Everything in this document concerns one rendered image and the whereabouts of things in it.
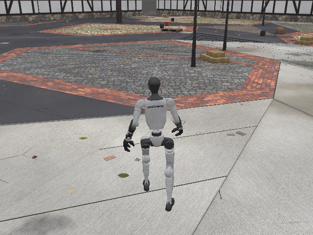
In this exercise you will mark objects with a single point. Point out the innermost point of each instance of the robot left foot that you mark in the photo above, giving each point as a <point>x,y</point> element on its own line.
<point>146,187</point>

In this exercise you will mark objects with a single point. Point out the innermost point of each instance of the robot left hand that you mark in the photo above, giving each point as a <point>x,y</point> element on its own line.
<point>125,144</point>

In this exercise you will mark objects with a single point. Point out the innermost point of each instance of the right robot forearm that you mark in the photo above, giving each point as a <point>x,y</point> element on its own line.
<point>179,125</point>

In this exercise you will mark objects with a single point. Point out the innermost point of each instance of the left robot forearm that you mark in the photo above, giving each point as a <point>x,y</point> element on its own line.
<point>130,132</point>

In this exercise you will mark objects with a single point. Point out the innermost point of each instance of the robot right upper arm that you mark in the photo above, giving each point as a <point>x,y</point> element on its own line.
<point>170,102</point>

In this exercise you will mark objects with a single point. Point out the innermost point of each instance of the robot right hand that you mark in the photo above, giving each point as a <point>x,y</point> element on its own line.
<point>179,133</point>

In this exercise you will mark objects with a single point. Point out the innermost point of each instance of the robot left upper arm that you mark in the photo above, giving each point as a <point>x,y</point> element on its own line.
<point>137,112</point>

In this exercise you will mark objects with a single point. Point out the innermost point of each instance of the robot right shin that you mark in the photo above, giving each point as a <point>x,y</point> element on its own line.
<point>169,186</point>

